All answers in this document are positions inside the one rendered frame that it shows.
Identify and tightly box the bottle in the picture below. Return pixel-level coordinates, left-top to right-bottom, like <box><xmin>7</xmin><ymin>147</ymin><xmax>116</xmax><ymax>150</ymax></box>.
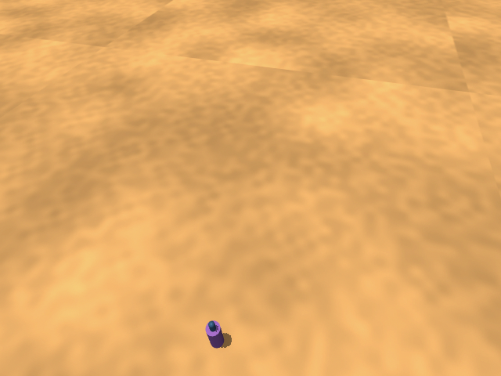
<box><xmin>205</xmin><ymin>320</ymin><xmax>224</xmax><ymax>348</ymax></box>

